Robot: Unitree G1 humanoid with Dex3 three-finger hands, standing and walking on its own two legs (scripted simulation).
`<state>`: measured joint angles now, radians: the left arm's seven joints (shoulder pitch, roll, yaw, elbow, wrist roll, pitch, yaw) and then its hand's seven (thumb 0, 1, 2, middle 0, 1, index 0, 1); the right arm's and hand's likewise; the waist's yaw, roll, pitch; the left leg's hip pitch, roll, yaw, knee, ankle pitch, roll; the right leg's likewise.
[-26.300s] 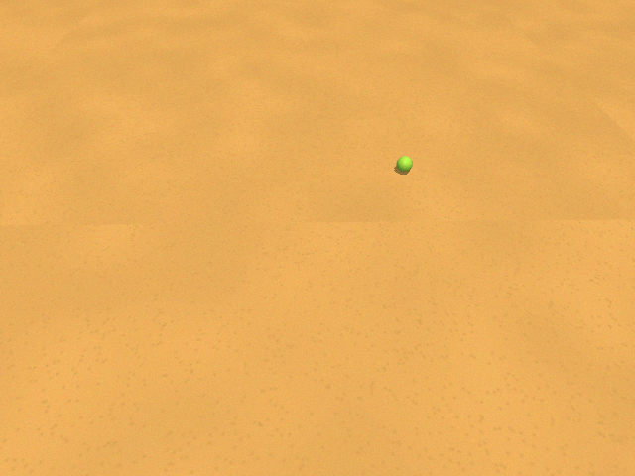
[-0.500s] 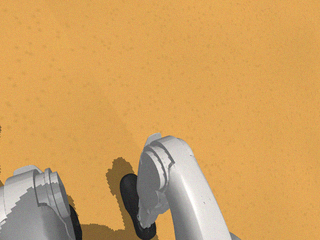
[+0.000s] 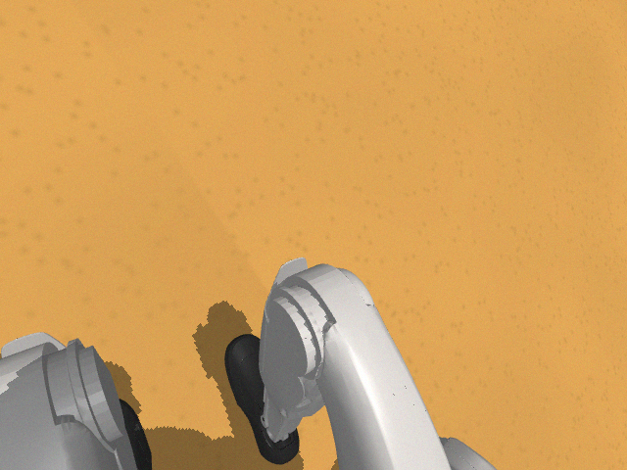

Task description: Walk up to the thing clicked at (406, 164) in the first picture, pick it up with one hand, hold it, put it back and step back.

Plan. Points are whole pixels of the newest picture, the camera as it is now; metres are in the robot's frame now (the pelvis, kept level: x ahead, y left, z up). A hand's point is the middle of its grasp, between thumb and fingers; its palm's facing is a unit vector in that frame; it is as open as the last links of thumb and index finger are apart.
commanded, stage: rest palm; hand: left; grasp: from above
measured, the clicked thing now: out of the picture +0.42 +0.30 -0.27
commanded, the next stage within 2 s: close in 0.12 s
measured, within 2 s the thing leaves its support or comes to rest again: neither
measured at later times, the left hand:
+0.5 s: hand out of the picture +0.41 +0.29 -0.25, palm faces -0.39 -0.13 -0.91, open 13.4 cm
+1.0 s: hand out of the picture +0.41 +0.29 -0.26, palm faces -0.44 -0.17 -0.88, open 12.2 cm
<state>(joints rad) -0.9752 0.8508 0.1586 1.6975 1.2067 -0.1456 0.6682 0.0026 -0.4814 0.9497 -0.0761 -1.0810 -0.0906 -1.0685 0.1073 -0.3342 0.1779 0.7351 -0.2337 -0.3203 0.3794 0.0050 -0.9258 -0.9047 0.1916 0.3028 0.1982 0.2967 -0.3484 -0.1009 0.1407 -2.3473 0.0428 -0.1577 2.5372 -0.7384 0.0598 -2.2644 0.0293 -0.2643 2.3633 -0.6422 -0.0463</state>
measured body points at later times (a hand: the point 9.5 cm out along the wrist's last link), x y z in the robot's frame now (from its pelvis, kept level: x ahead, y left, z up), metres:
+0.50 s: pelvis -0.01 +0.00 +0.00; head +0.25 +0.13 +0.34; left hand +0.43 +0.29 -0.20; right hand +0.05 -0.26 -0.06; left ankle +0.06 +0.11 -0.27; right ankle +0.11 -0.09 -0.27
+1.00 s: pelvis -0.01 +0.00 +0.00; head +0.26 +0.12 +0.34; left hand +0.43 +0.29 -0.21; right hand +0.05 -0.24 -0.07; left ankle +0.06 +0.11 -0.27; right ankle +0.11 -0.09 -0.27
